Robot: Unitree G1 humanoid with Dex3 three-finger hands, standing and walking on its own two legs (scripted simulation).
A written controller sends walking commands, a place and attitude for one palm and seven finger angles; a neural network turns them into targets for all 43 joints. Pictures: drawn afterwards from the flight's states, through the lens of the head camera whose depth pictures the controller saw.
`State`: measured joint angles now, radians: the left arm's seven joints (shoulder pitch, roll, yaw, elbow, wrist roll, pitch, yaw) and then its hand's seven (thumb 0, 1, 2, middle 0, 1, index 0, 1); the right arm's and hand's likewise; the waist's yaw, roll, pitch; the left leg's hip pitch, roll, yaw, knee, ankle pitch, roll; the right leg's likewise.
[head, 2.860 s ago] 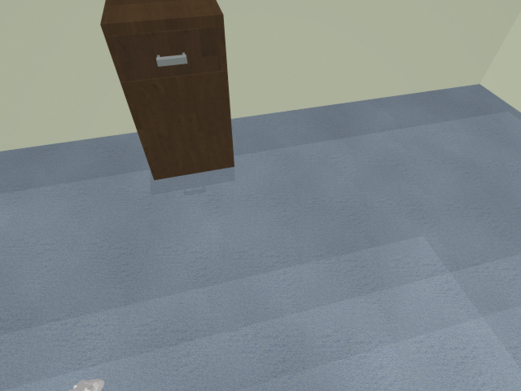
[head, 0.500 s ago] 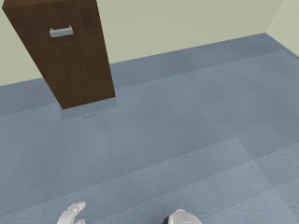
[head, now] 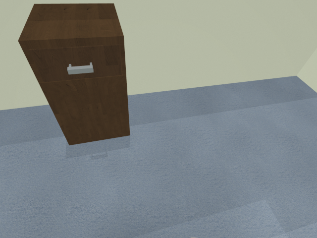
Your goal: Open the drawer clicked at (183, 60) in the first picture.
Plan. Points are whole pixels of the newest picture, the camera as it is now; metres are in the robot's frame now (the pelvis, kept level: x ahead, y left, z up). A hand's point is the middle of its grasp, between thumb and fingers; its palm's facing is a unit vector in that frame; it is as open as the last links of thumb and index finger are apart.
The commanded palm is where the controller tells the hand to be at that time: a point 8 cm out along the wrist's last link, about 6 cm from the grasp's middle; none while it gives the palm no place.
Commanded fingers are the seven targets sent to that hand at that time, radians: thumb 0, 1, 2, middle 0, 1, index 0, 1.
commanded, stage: turn to face it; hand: left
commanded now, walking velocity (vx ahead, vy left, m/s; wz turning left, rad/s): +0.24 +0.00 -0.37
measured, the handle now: (80, 67) +0.85 +0.45 -0.10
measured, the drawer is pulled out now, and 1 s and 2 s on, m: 0.00 0.00 0.00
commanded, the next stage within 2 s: take the last steps up to it in 0.86 s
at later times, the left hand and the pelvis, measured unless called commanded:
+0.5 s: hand (116, 204) +0.25 +0.15 -0.17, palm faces +0.13 -0.97 -0.22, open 7.2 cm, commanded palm none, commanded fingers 0.00 0.90 0.90 -0.20 -0.30 -0.20 -0.30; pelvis +0.16 -0.04 -0.01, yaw +7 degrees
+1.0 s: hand (104, 221) +0.19 +0.17 -0.17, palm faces +0.28 -0.91 -0.29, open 7.4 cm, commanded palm none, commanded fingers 0.00 0.90 0.90 -0.20 -0.30 -0.20 -0.30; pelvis +0.20 -0.04 -0.01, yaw +14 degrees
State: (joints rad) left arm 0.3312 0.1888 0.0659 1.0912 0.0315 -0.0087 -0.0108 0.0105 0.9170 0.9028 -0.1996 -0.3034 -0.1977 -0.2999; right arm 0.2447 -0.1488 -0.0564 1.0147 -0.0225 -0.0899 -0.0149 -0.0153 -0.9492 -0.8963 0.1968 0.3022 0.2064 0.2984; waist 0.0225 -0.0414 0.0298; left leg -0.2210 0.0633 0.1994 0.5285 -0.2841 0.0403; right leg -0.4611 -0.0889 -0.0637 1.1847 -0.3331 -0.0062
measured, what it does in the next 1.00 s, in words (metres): walks ahead: right foot, then left foot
